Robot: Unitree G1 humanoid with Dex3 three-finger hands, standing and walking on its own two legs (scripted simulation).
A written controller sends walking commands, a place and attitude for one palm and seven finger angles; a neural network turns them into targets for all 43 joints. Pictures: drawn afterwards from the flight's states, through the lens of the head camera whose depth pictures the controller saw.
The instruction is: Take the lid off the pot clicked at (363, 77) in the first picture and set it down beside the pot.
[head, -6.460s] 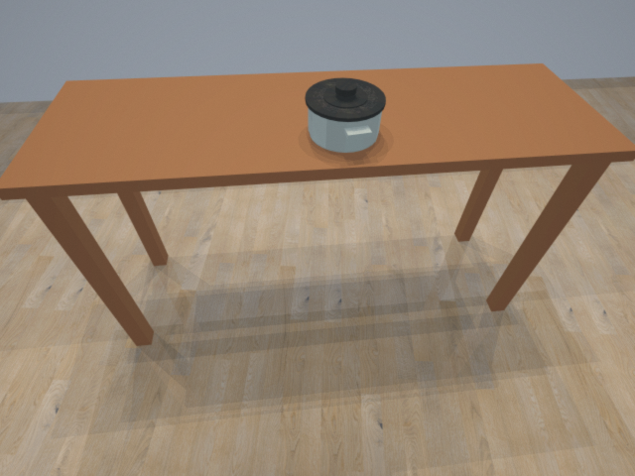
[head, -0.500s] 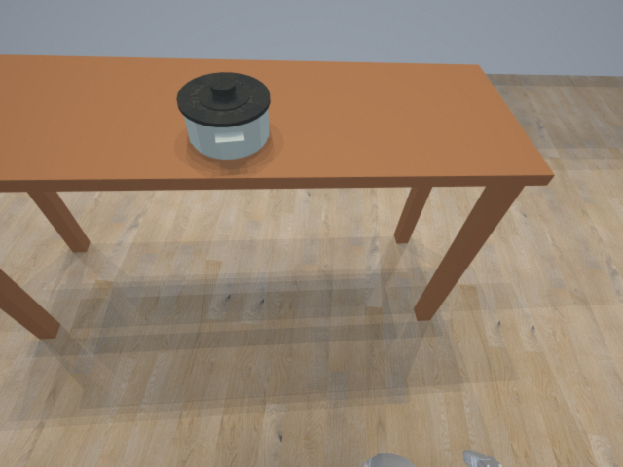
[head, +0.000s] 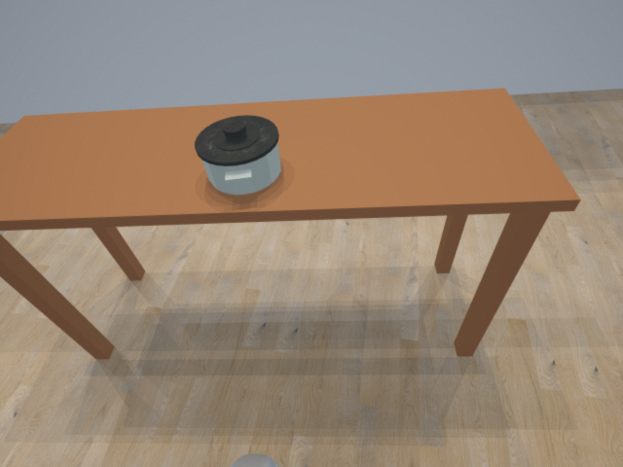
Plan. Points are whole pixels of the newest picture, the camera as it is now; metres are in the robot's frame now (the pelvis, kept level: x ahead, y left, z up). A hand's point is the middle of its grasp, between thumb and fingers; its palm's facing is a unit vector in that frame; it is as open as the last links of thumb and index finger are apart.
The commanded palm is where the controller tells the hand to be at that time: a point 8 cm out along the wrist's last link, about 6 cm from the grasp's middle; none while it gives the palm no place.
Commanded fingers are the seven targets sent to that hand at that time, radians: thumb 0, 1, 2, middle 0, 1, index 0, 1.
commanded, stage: take the last steps up to it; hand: left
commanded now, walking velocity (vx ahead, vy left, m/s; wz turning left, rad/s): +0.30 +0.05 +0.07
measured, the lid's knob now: (234, 129) +0.72 +0.20 +0.06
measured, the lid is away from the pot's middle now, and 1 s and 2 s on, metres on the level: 0.00 0.00 0.00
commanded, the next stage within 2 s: come to a stop and stand still in 0.56 s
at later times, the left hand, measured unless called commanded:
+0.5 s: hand out of the picture +0.07 +0.26 -0.19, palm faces +0.10 -0.98 -0.17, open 7.4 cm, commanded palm none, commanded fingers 0.00 0.90 0.90 -0.20 -0.30 -0.20 -0.30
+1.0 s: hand (202, 366) +0.32 +0.24 -0.18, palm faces -0.02 -0.98 -0.22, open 7.4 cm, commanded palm none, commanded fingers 0.00 0.90 0.90 -0.20 -0.30 -0.20 -0.30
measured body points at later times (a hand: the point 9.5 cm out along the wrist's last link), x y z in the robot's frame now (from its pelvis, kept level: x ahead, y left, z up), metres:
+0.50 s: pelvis +0.14 +0.09 -0.02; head +0.16 +0.11 +0.43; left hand +0.06 +0.31 -0.18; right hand +0.25 -0.12 -0.15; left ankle +0.15 +0.18 -0.75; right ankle +0.06 -0.04 -0.67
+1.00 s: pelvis +0.21 +0.07 -0.02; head +0.26 +0.06 +0.43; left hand +0.33 +0.29 -0.16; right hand +0.19 -0.15 -0.19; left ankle +0.17 +0.19 -0.70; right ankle +0.29 -0.03 -0.75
